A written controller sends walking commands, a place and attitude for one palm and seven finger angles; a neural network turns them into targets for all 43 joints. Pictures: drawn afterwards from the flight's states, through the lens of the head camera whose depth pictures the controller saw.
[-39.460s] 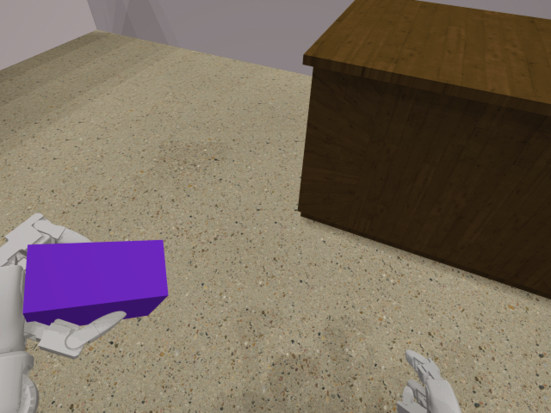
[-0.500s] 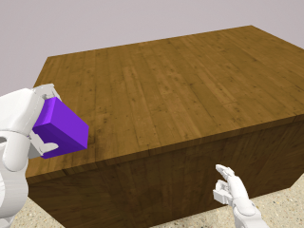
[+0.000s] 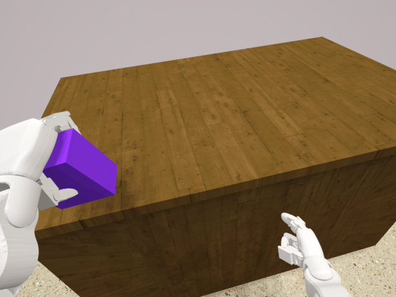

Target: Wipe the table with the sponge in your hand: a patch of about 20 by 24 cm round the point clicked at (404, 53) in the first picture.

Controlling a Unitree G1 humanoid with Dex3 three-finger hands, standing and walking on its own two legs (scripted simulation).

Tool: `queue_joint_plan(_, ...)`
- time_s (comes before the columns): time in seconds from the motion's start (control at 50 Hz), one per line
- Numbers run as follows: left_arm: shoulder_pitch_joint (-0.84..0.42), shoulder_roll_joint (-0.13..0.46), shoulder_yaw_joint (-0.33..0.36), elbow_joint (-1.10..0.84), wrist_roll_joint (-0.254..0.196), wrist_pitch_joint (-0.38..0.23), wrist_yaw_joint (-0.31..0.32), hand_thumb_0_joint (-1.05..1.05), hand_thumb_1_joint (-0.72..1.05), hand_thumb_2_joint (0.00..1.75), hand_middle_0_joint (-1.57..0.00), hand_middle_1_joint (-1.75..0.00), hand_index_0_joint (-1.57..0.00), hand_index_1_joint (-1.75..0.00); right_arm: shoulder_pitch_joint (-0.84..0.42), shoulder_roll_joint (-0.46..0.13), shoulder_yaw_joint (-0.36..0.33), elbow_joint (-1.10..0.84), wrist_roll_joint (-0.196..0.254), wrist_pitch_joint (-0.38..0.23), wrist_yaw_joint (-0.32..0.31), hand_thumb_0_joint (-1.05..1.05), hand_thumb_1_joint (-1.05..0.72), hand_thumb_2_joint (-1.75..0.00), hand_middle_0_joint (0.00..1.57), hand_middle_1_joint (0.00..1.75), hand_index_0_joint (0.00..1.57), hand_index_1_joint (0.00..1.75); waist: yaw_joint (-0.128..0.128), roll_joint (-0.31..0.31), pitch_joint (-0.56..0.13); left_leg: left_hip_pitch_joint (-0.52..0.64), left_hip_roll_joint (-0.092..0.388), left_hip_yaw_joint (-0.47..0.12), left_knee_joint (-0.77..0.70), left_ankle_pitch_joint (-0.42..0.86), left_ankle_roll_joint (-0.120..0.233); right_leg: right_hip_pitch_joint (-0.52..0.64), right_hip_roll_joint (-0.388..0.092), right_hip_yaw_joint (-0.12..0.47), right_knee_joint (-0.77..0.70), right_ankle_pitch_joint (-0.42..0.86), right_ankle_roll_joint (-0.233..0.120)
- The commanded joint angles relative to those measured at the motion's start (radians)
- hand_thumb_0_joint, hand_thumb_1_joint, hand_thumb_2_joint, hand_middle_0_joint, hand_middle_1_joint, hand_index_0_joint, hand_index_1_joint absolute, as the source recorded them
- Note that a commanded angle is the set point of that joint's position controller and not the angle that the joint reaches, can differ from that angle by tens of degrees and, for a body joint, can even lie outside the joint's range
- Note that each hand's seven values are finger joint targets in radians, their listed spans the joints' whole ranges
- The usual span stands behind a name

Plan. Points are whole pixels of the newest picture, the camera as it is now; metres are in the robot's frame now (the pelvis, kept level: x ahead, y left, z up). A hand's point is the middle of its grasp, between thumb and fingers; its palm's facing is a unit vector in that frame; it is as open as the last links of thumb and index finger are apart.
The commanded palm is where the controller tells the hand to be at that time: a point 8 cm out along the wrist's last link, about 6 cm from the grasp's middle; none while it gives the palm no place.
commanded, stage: step back with the hand held close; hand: left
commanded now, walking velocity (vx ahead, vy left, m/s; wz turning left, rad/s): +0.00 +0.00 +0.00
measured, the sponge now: (75, 177) +0.22 +0.27 +0.18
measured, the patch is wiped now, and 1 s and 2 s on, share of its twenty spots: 1.00 1.00 1.00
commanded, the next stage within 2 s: stop stepping back and stand still in 1.36 s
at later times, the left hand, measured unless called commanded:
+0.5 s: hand (62, 153) +0.20 +0.25 +0.26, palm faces +0.49 -0.76 -0.43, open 10.1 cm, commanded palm +0.12 +0.30 +0.28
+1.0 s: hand out of the picture +0.10 +0.26 +0.26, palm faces +0.56 -0.77 -0.32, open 10.1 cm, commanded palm +0.04 +0.31 +0.28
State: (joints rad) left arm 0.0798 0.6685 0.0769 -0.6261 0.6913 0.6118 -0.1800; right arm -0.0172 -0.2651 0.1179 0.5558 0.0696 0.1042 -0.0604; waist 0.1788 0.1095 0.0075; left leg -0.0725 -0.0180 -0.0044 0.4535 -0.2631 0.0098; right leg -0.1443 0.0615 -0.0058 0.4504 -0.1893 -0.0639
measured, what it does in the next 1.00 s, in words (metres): shifts its weight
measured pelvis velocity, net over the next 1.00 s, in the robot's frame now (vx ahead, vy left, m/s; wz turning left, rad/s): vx -0.10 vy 0.02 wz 0.07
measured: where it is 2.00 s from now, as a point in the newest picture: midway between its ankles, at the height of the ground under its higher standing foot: outside the picture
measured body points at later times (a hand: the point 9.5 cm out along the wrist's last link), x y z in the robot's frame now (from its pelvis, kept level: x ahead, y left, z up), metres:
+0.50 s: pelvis -0.03 +0.01 -0.01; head +0.00 +0.01 +0.44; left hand +0.17 +0.28 +0.28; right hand +0.11 -0.25 -0.11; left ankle -0.01 +0.11 -0.74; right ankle +0.04 -0.08 -0.74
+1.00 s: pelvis -0.10 +0.02 -0.02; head -0.09 +0.03 +0.43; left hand +0.07 +0.30 +0.28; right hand +0.09 -0.20 -0.10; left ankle -0.01 +0.12 -0.74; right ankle +0.02 -0.08 -0.73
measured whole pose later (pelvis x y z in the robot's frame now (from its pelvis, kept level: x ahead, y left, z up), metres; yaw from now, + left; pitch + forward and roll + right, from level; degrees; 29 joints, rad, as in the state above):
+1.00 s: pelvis -0.10 +0.02 -0.02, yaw +4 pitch +0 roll -3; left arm 0.24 0.45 0.49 -0.72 -0.05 -0.17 0.17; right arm 0.19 -0.22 0.02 0.56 0.01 -0.01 -0.07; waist -0.02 0.02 0.01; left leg -0.49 0.02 0.01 0.69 -0.19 0.04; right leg -0.52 0.04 -0.06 0.69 -0.28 0.00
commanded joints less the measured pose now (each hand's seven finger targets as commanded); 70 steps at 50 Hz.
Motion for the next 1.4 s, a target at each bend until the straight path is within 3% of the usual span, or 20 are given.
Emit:
queue_joint_plan(0.0,-0.231,0.239,0.173,-0.144,0.045,-0.018,0.043,0.00,0.10,1.30,-1.20,-1.60,-1.20,-1.60,-0.274,-0.082,-0.039,-0.193,0.002,-0.052,-0.002,0.00,-0.90,-0.90,0.20,0.30,0.20,0.30,0.002,-0.024,-0.136,-0.061,-0.001,-0.014,-0.065,0.175,0.017,0.070,-0.045,0.089,-0.099,-0.038,0.012)
queue_joint_plan(0.02,-0.266,0.110,0.045,0.054,0.068,0.001,0.040,0.00,0.10,1.30,-1.20,-1.60,-1.20,-1.60,-0.272,-0.082,-0.027,-0.179,0.010,-0.068,-0.008,0.00,-0.90,-0.90,0.20,0.30,0.20,0.30,-0.046,-0.046,-0.060,-0.079,0.005,-0.011,-0.069,0.117,0.011,-0.007,-0.035,0.090,-0.126,-0.100,0.011)
queue_joint_plan(0.04,-0.346,0.001,0.341,-0.131,-0.721,-0.282,0.152,0.00,0.10,1.30,-1.20,-1.60,-1.20,-1.60,-0.019,-0.072,-0.078,-0.330,0.009,-0.071,0.013,0.00,-0.90,-0.90,0.20,0.30,0.20,0.30,-0.180,-0.206,0.044,-0.100,0.015,-0.073,0.052,-0.064,0.035,-0.221,-0.067,0.162,-0.222,-0.134,0.035)
queue_joint_plan(0.08,-0.106,0.072,0.409,-0.082,-0.746,-0.454,0.239,0.00,0.10,1.30,-1.20,-1.60,-1.20,-1.60,0.060,-0.079,-0.074,-0.237,-0.014,-0.071,0.010,0.00,-0.90,-0.90,0.20,0.30,0.20,0.30,-0.162,-0.318,-0.062,-0.099,0.004,-0.065,0.193,-0.095,0.035,-0.260,-0.193,0.220,-0.246,-0.240,0.013)
queue_joint_plan(0.14,0.023,0.088,0.497,-0.328,-0.780,-0.634,0.302,0.00,0.10,1.30,-1.20,-1.60,-1.20,-1.60,0.080,-0.066,-0.076,-0.203,-0.038,-0.081,-0.003,0.00,-0.90,-0.90,0.20,0.30,0.20,0.30,-0.178,-0.079,-0.200,-0.093,0.060,-0.065,0.144,0.048,0.027,-0.169,-0.279,0.194,-0.114,-0.004,-0.032)
queue_joint_plan(0.22,0.129,0.057,0.559,-0.392,-0.790,-0.736,0.350,0.00,0.10,1.30,-1.20,-1.60,-1.20,-1.60,0.084,-0.096,-0.106,-0.200,-0.048,-0.093,-0.010,0.00,-0.90,-0.90,0.20,0.30,0.20,0.30,-0.169,0.127,-0.252,-0.202,0.147,-0.180,0.025,0.401,0.027,-0.010,-0.157,0.068,0.126,0.337,0.026)
queue_joint_plan(0.28,0.126,0.014,0.550,-0.288,-0.784,-0.757,0.353,0.00,0.10,1.30,-1.20,-1.60,-1.20,-1.60,0.105,-0.099,-0.134,-0.181,-0.039,-0.087,-0.008,0.00,-0.90,-0.90,0.20,0.30,0.20,0.30,-0.182,0.001,-0.250,-0.209,0.170,-0.184,0.049,0.503,0.021,-0.019,-0.135,0.066,0.133,0.276,0.040)
queue_joint_plan(0.38,0.160,0.013,0.564,-0.193,-0.778,-0.783,0.349,0.00,0.10,1.30,-1.20,-1.60,-1.20,-1.60,0.114,-0.102,-0.154,-0.166,-0.030,-0.095,-0.009,0.00,-0.90,-0.90,0.20,0.30,0.20,0.30,-0.194,-0.095,-0.223,-0.293,0.145,-0.162,0.106,0.284,0.014,-0.018,-0.189,0.117,0.062,0.318,0.028)
queue_joint_plan(0.46,0.242,0.024,0.580,-0.268,-0.777,-0.816,0.353,0.00,0.10,1.30,-1.20,-1.60,-1.20,-1.60,0.110,-0.095,-0.154,-0.157,-0.034,-0.114,-0.005,0.00,-0.90,-0.90,0.20,0.30,0.20,0.30,-0.196,-0.079,-0.206,-0.332,0.127,-0.144,0.111,0.067,0.024,-0.087,-0.222,0.148,0.008,0.145,0.017)
queue_joint_plan(0.62,0.173,0.028,0.607,-0.308,-0.764,-0.860,0.379,0.00,0.10,1.30,-1.20,-1.60,-1.20,-1.60,0.136,-0.106,-0.163,-0.146,-0.048,-0.168,-0.021,0.00,-0.90,-0.90,0.20,0.30,0.20,0.30,-0.198,0.013,-0.165,-0.481,0.148,-0.196,-0.023,-0.210,0.051,-0.099,-0.129,0.102,0.055,-0.080,0.041)
queue_joint_plan(0.8,0.013,-0.021,0.493,-0.172,-0.760,-0.833,0.372,0.00,0.10,1.30,-1.20,-1.60,-1.20,-1.60,0.146,-0.088,-0.146,-0.106,-0.035,-0.161,-0.014,0.00,-0.90,-0.90,0.20,0.30,0.20,0.30,-0.219,-0.153,-0.112,-0.262,0.089,-0.099,0.254,-0.225,0.031,-0.437,-0.253,0.165,-0.167,-0.373,0.010)
queue_joint_plan(0.9,0.023,-0.008,0.516,-0.295,-0.750,-0.835,0.376,0.00,0.10,1.30,-1.20,-1.60,-1.20,-1.60,0.113,-0.100,-0.144,-0.135,-0.050,-0.157,-0.018,0.00,-0.90,-0.90,0.20,0.30,0.20,0.30,-0.208,0.024,-0.112,-0.460,0.175,-0.223,-0.001,-0.388,0.067,-0.297,-0.133,0.077,0.052,-0.301,0.043)
queue_joint_plan(0.94,-0.004,-0.009,0.544,-0.320,-0.740,-0.838,0.378,0.00,0.10,1.30,-1.20,-1.60,-1.20,-1.60,0.110,-0.106,-0.159,-0.152,-0.058,-0.168,-0.024,0.00,-0.90,-0.90,0.20,0.30,0.20,0.30,-0.194,0.165,-0.166,-0.625,0.281,-0.330,-0.222,-0.436,0.098,-0.070,-0.017,0.013,0.377,-0.147,0.075)
queue_joint_plan(1.0,-0.027,-0.017,0.545,-0.262,-0.748,-0.826,0.369,0.00,0.10,1.30,-1.20,-1.60,-1.20,-1.60,0.132,-0.076,-0.181,-0.139,-0.056,-0.194,-0.007,0.00,-0.90,-0.90,0.20,0.30,0.20,0.30,-0.201,0.086,-0.180,-0.509,0.321,-0.306,-0.209,-0.249,0.121,-0.171,0.006,0.063,0.571,-0.260,0.083)
queue_joint_plan(1.08,-0.001,-0.070,0.493,-0.204,-0.767,-0.823,0.354,0.00,0.10,1.30,-1.20,-1.60,-1.20,-1.60,0.106,-0.053,-0.156,-0.107,-0.062,-0.214,0.010,0.00,-0.90,-0.90,0.20,0.30,0.20,0.30,-0.189,0.107,-0.180,-0.283,0.281,-0.253,-0.126,0.040,0.082,-0.186,-0.017,0.050,0.201,-0.255,0.062)
queue_joint_plan(1.12,-0.009,-0.068,0.474,-0.214,-0.760,-0.837,0.339,0.00,0.10,1.30,-1.20,-1.60,-1.20,-1.60,0.095,-0.061,-0.152,-0.105,-0.063,-0.203,0.011,0.00,-0.90,-0.90,0.20,0.30,0.20,0.30,-0.192,0.059,-0.165,-0.281,0.221,-0.196,-0.007,0.070,0.030,-0.132,-0.061,0.088,-0.057,-0.025,0.033)
queue_joint_plan(1.18,-0.015,-0.023,0.473,-0.252,-0.764,-0.869,0.334,0.00,0.10,1.30,-1.20,-1.60,-1.20,-1.60,0.075,-0.037,-0.167,-0.102,-0.036,-0.183,0.002,0.00,-0.90,-0.90,0.20,0.30,0.20,0.30,-0.197,-0.300,-0.209,-0.264,0.073,-0.014,0.412,-0.028,-0.052,-0.210,-0.338,0.284,-0.138,0.397,-0.036)
queue_joint_plan(1.24,0.136,0.018,0.559,-0.284,-0.769,-0.864,0.330,0.00,0.10,1.30,-1.20,-1.60,-1.20,-1.60,0.065,-0.002,-0.153,-0.140,-0.044,-0.166,-0.001,0.00,-0.90,-0.90,0.20,0.30,0.20,0.30,-0.184,-0.211,-0.212,-0.434,0.088,-0.063,0.485,-0.111,-0.039,-0.055,-0.367,0.271,-0.020,0.736,-0.082)
queue_joint_plan(1.34,0.158,0.025,0.583,-0.319,-0.775,-0.874,0.348,0.00,0.10,1.30,-1.20,-1.60,-1.20,-1.60,0.112,-0.042,-0.174,-0.110,-0.044,-0.161,-0.022,0.00,-0.90,-0.90,0.20,0.30,0.20,0.30,-0.207,-0.113,-0.255,-0.239,0.139,-0.033,0.059,0.334,-0.030,-0.028,-0.232,0.177,0.106,0.683,0.011)
queue_joint_plan(1.38,0.168,0.028,0.602,-0.339,-0.781,-0.877,0.343,0.00,0.10,1.30,-1.20,-1.60,-1.20,-1.60,0.115,-0.074,-0.195,-0.124,-0.034,-0.172,-0.015,0.00,-0.90,-0.90,0.20,0.30,0.20,0.30,-0.199,-0.005,-0.339,-0.046,0.262,-0.116,0.028,0.774,0.020,-0.151,-0.078,0.064,0.193,0.277,0.085)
